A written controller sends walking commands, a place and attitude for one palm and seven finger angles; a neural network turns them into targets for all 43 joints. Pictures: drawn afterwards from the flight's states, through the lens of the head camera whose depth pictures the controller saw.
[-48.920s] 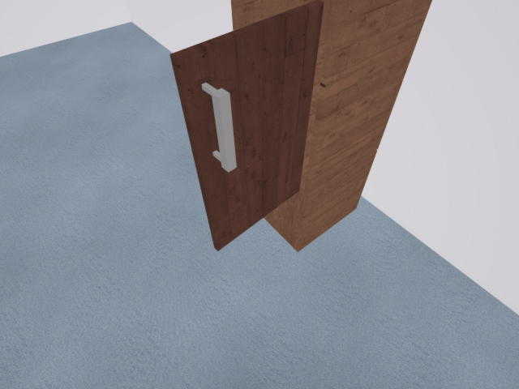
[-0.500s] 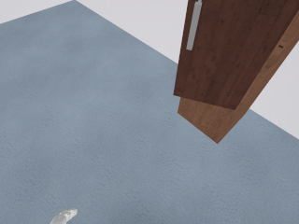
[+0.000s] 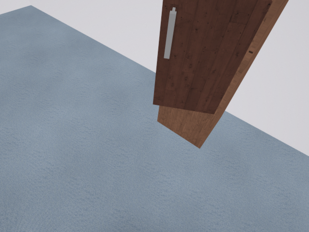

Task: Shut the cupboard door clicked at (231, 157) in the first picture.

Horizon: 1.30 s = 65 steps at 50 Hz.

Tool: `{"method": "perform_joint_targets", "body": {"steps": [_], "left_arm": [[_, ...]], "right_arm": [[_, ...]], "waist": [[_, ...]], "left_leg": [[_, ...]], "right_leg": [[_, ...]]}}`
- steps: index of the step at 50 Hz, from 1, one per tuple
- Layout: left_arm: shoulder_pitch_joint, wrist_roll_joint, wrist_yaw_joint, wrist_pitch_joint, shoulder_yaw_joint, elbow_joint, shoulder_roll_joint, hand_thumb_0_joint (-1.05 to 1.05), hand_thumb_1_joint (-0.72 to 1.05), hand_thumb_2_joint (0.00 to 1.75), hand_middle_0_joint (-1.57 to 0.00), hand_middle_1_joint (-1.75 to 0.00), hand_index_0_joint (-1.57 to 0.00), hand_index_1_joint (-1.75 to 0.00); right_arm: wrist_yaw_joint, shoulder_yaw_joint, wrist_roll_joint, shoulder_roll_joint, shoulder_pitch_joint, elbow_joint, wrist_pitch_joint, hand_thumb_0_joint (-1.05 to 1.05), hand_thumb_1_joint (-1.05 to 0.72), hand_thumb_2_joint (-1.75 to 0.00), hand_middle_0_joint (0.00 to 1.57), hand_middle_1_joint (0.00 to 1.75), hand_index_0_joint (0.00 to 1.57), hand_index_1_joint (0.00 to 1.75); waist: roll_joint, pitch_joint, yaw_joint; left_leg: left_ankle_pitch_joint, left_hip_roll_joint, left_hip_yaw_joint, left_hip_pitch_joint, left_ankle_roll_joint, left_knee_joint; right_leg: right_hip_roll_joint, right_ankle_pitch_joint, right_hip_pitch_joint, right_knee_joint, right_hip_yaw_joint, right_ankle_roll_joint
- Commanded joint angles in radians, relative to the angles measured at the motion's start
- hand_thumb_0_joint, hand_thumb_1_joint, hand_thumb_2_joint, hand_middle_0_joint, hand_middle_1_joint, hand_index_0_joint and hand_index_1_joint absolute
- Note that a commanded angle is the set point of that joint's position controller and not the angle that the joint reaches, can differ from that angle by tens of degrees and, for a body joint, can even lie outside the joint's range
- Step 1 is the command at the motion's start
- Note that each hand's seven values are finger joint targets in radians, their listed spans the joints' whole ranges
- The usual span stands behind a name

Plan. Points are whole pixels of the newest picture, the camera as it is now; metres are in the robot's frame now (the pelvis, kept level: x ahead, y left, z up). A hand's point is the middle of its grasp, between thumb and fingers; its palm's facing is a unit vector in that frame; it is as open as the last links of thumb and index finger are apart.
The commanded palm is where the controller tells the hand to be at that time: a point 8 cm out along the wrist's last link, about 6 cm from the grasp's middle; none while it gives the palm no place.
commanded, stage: take the last steps up to it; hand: left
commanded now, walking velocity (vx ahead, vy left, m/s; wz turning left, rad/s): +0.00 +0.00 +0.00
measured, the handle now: (170, 34) +0.77 +0.00 +0.10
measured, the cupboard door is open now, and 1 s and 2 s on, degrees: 28 28 28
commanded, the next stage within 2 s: come to a stop and stand still in 0.88 s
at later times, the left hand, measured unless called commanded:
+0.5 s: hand out of the picture +0.10 +0.12 -0.16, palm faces -0.07 -0.98 -0.19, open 7.4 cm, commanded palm none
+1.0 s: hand (135, 165) +0.35 +0.08 -0.16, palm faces -0.12 -0.97 -0.22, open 7.3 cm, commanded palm none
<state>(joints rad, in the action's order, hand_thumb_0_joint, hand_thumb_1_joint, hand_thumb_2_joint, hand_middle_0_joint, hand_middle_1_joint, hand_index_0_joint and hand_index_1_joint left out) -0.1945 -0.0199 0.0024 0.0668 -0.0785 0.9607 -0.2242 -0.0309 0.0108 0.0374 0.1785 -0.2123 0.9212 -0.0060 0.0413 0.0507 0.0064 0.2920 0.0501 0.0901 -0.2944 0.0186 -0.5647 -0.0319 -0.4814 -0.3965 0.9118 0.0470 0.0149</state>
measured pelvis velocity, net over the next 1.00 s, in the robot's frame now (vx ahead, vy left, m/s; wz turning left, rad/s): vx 0.25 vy -0.10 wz -0.14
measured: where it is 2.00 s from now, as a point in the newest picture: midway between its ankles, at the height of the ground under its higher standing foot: (164, 220)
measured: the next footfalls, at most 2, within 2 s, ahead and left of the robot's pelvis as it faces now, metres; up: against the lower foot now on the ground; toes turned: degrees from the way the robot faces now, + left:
right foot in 0.28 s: +0.02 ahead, -0.15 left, +0.00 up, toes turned -8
left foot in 0.64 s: +0.28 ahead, +0.03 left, +0.00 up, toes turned +2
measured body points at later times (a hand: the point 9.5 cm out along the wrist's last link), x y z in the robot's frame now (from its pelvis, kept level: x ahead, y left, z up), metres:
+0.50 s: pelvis +0.08 -0.06 +0.01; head +0.11 -0.06 +0.46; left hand +0.11 +0.17 -0.15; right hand +0.07 -0.32 -0.14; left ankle +0.12 +0.06 -0.68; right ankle -0.02 -0.14 -0.73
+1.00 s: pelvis +0.25 -0.10 +0.01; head +0.28 -0.11 +0.45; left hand +0.35 +0.13 -0.14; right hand +0.20 -0.32 -0.15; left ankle +0.24 +0.03 -0.73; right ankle +0.30 -0.24 -0.71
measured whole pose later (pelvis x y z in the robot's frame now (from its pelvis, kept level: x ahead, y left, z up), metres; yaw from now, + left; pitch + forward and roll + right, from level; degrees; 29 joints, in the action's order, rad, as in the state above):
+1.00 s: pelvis +0.25 -0.10 +0.01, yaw -8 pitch +0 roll +0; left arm -0.18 -0.03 0.01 0.00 -0.07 1.02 -0.19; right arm -0.01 0.04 0.04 0.16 -0.34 1.07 0.01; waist -0.01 0.04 -0.02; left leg 0.28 0.07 0.15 -0.17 -0.01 -0.45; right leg 0.07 -0.23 -0.42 0.66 -0.05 0.00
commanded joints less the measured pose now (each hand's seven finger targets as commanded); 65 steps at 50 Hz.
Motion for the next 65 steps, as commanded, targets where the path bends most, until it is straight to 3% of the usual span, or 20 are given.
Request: {"method": "perform_joint_targets", "body": {"steps": [1,8,12,13,14,16,21,27,30,31,32,33,36,41,46,50,52,55,57,65], "left_arm": [[-0.002,0.001,0.008,-0.020,-0.015,-0.067,-0.055,0.00,0.90,0.90,-0.20,-0.30,-0.20,-0.30],[0.078,-0.011,0.043,-0.024,-0.007,-0.080,-0.038,0.00,0.90,0.90,-0.20,-0.30,-0.20,-0.30],[-0.064,-0.011,0.049,-0.044,-0.018,-0.023,-0.056,0.00,0.90,0.90,-0.20,-0.30,-0.20,-0.30],[-0.141,-0.015,0.040,-0.054,-0.031,0.003,-0.112,0.00,0.90,0.90,-0.20,-0.30,-0.20,-0.30],[-0.216,-0.020,0.023,-0.064,-0.045,0.029,-0.205,0.00,0.90,0.90,-0.20,-0.30,-0.20,-0.30],[-0.204,-0.008,0.003,-0.071,-0.039,0.035,-0.187,0.00,0.90,0.90,-0.20,-0.30,-0.20,-0.30],[-0.111,-0.002,-0.006,-0.115,0.003,0.039,-0.082,0.00,0.90,0.90,-0.20,-0.30,-0.20,-0.30],[-0.162,-0.005,-0.014,-0.121,0.009,0.110,-0.091,0.00,0.90,0.90,-0.20,-0.30,-0.20,-0.30],[-0.126,0.005,-0.011,-0.118,0.006,0.122,-0.089,0.00,0.90,0.90,-0.20,-0.30,-0.20,-0.30],[-0.156,0.009,-0.010,-0.113,0.007,0.111,-0.055,0.00,0.90,0.90,-0.20,-0.30,-0.20,-0.30],[-0.234,0.019,-0.003,-0.107,0.016,0.096,-0.005,0.00,0.90,0.90,-0.20,-0.30,-0.20,-0.30],[-0.181,0.005,-0.003,-0.111,0.019,0.065,-0.028,0.00,0.90,0.90,-0.20,-0.30,-0.20,-0.30],[-0.072,-0.013,0.012,-0.088,0.009,0.052,-0.015,0.00,0.90,0.90,-0.20,-0.30,-0.20,-0.30],[-0.123,-0.010,0.017,-0.063,0.012,0.067,0.043,0.00,0.90,0.90,-0.20,-0.30,-0.20,-0.30],[-0.042,-0.010,0.019,-0.067,0.013,0.033,0.029,0.00,0.90,0.90,-0.20,-0.30,-0.20,-0.30],[-0.134,-0.012,0.010,-0.089,0.008,0.065,-0.013,0.00,0.90,0.90,-0.20,-0.30,-0.20,-0.30],[-0.193,-0.009,-0.013,-0.115,0.005,0.097,-0.133,0.00,0.90,0.90,-0.20,-0.30,-0.20,-0.30],[-0.087,-0.004,-0.036,-0.114,0.017,0.088,-0.117,0.00,0.90,0.90,-0.20,-0.30,-0.20,-0.30],[-0.097,-0.004,-0.049,-0.099,0.011,0.091,-0.118,0.00,0.90,0.90,-0.20,-0.30,-0.20,-0.30],[-0.028,-0.011,-0.059,-0.068,-0.013,0.026,-0.128,0.00,0.90,0.90,-0.20,-0.30,-0.20,-0.30]], "right_arm": [[-0.024,0.043,-0.002,0.184,-0.042,-0.038,0.017,0.00,-0.90,-0.90,0.20,0.30,0.20,0.30],[-0.009,0.077,0.008,0.234,-0.125,0.024,0.014,0.00,-0.90,-0.90,0.20,0.30,0.20,0.30],[-0.002,0.080,-0.001,0.228,-0.088,0.041,0.017,0.00,-0.90,-0.90,0.20,0.30,0.20,0.30],[0.003,0.072,-0.009,0.188,-0.067,0.029,0.019,0.00,-0.90,-0.90,0.20,0.30,0.20,0.30],[0.012,0.048,-0.019,0.104,-0.014,-0.010,0.023,0.00,-0.90,-0.90,0.20,0.30,0.20,0.30],[0.012,0.056,-0.011,0.137,0.092,-0.034,0.021,0.00,-0.90,-0.90,0.20,0.30,0.20,0.30],[0.035,0.048,-0.002,0.094,-0.012,0.022,0.024,0.00,-0.90,-0.90,0.20,0.30,0.20,0.30],[0.040,0.035,-0.011,0.072,0.036,0.007,0.039,0.00,-0.90,-0.90,0.20,0.30,0.20,0.30],[0.024,0.044,-0.004,0.096,-0.150,0.073,0.053,0.00,-0.90,-0.90,0.20,0.30,0.20,0.30],[0.014,0.059,0.008,0.162,-0.277,0.108,0.059,0.00,-0.90,-0.90,0.20,0.30,0.20,0.30],[0.003,0.078,0.023,0.266,-0.378,0.127,0.062,0.00,-0.90,-0.90,0.20,0.30,0.20,0.30],[-0.001,0.078,0.007,0.281,-0.367,0.120,0.049,0.00,-0.90,-0.90,0.20,0.30,0.20,0.30],[-0.009,0.054,0.000,0.159,-0.163,0.062,0.052,0.00,-0.90,-0.90,0.20,0.30,0.20,0.30],[-0.001,0.052,-0.002,0.128,-0.112,0.067,0.061,0.00,-0.90,-0.90,0.20,0.30,0.20,0.30],[0.009,0.064,-0.001,0.137,-0.120,0.085,0.041,0.00,-0.90,-0.90,0.20,0.30,0.20,0.30],[0.015,0.055,-0.010,0.105,-0.110,0.101,0.030,0.00,-0.90,-0.90,0.20,0.30,0.20,0.30],[0.018,0.026,-0.026,0.009,-0.167,0.098,0.029,0.00,-0.90,-0.90,0.20,0.30,0.20,0.30],[-0.001,0.027,-0.040,0.043,-0.187,0.130,-0.003,0.00,-0.90,-0.90,0.20,0.30,0.20,0.30],[-0.006,0.030,-0.045,0.057,-0.139,0.130,-0.013,0.00,-0.90,-0.90,0.20,0.30,0.20,0.30],[0.019,0.054,-0.027,0.070,-0.017,0.050,-0.056,0.00,-0.90,-0.90,0.20,0.30,0.20,0.30]], "waist": [[-0.206,-0.091,-0.009],[-0.213,-0.032,-0.068],[-0.132,-0.063,0.005],[0.005,-0.075,0.047],[0.272,-0.046,0.088],[0.187,0.046,0.082],[0.058,0.014,-0.023],[0.055,0.029,-0.018],[0.010,-0.027,-0.112],[-0.116,-0.102,-0.146],[-0.355,-0.211,-0.141],[-0.276,-0.189,-0.135],[-0.169,0.042,-0.058],[-0.133,-0.033,-0.004],[-0.146,0.018,-0.016],[-0.077,-0.007,0.037],[0.169,-0.084,0.021],[0.231,-0.126,-0.013],[0.138,-0.165,0.012],[0.107,-0.131,0.009]], "left_leg": [[-0.548,0.252,-0.170,0.161,0.132,0.217],[0.113,0.305,-0.206,0.135,0.113,0.328],[0.171,0.236,-0.103,-0.006,0.051,0.183],[0.224,0.155,-0.009,-0.151,0.008,0.030],[0.342,0.003,0.112,-0.395,-0.050,-0.247],[0.265,0.034,-0.048,-0.494,-0.037,-0.504],[0.039,0.058,-0.018,-0.365,-0.063,-0.441],[-0.008,0.034,0.034,-0.263,-0.033,-0.167],[-0.132,-0.032,0.071,0.075,-0.007,0.009],[-0.177,0.076,-0.102,0.286,0.037,0.073],[-0.193,0.358,-0.481,0.488,0.159,0.187],[-0.024,0.440,-0.604,0.374,0.220,0.302],[0.191,0.359,-0.449,0.032,0.154,0.410],[-0.024,0.242,-0.143,0.016,0.128,0.386],[0.059,0.238,-0.109,-0.005,0.129,0.372],[0.004,0.138,-0.018,-0.025,0.053,0.158],[0.210,-0.018,0.066,-0.125,-0.041,-0.067],[0.296,0.014,-0.057,-0.052,-0.050,-0.211],[0.282,-0.014,-0.067,-0.108,-0.058,-0.277],[0.149,-0.043,-0.106,-0.165,-0.079,-0.459]], "right_leg": [[0.044,0.006,-0.067,0.103,-0.019,0.013],[0.043,0.022,-0.018,-0.165,-0.103,-0.011],[0.011,0.185,0.285,-0.499,-0.134,-0.034],[0.110,0.074,0.441,-0.617,-0.003,-0.075],[0.331,-0.068,0.551,-0.748,0.340,-0.190],[0.374,-0.059,0.417,-0.779,0.415,-0.282],[0.254,0.452,0.363,-0.701,0.071,-0.232],[0.253,0.655,0.407,-0.648,0.040,-0.218],[0.191,0.786,0.295,-0.404,-0.026,-0.172],[0.121,0.617,0.151,-0.182,-0.051,-0.129],[-0.008,0.086,-0.073,0.134,-0.128,-0.079],[-0.013,-0.112,-0.120,0.304,-0.039,-0.093],[0.115,0.101,-0.191,0.368,0.006,-0.065],[0.117,0.184,-0.049,0.031,-0.072,-0.028],[0.093,0.249,0.025,-0.199,-0.115,-0.014],[0.058,0.340,0.241,-0.450,-0.119,-0.013],[0.357,0.692,0.382,-0.583,0.207,-0.118],[0.381,1.198,0.329,-0.515,0.183,-0.204],[0.385,1.379,0.431,-0.460,0.133,-0.221],[0.371,1.042,0.297,-0.532,0.044,-0.213]]}}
